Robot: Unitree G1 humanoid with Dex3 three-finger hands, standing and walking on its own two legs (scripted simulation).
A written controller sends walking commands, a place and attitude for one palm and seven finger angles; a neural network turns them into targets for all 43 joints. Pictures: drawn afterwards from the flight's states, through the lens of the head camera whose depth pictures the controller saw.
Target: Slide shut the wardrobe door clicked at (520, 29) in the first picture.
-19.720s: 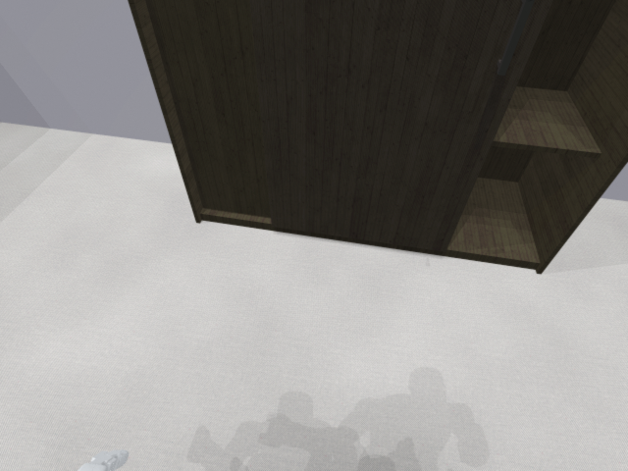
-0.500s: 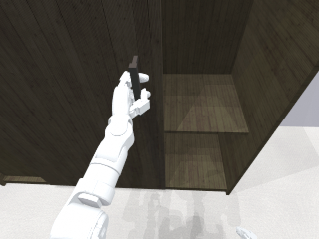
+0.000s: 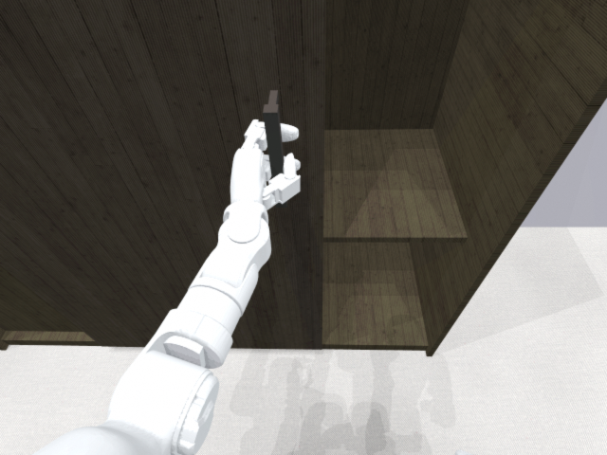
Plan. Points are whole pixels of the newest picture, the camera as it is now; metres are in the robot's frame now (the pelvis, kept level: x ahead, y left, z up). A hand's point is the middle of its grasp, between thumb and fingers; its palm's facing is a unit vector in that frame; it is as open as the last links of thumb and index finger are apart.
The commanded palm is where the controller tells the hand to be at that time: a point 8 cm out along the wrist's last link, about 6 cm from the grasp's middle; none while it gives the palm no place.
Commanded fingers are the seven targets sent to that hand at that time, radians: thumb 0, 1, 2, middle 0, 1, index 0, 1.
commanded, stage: step sideways, sliding the door along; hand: left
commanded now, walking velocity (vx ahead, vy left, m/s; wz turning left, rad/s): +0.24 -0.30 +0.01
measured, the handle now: (278, 153) +0.49 +0.06 +0.13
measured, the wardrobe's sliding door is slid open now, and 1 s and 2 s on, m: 0.35 0.30 0.00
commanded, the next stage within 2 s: none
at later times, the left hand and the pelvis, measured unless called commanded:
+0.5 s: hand (300, 178) +0.44 +0.03 +0.13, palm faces +0.01 -0.99 -0.11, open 5.7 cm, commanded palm +0.42 +0.04 +0.13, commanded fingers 0.00 0.90 0.90 -0.45 -1.40 -0.45 -1.40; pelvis +0.02 -0.07 +0.00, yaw +5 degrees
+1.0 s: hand (334, 174) +0.45 -0.02 +0.13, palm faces +0.31 -0.95 -0.10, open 6.0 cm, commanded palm +0.42 -0.04 +0.13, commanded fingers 0.00 0.90 0.90 -0.45 -1.40 -0.45 -1.40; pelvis +0.06 -0.22 -0.02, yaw +12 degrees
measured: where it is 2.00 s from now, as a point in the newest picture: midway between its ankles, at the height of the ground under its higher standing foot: outside the picture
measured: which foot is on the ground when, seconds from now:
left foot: down 0.00-0.84, up 0.86-0.98, down 1.00-1.00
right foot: down 0.00-0.54, up 0.56-0.80, down 0.82-1.00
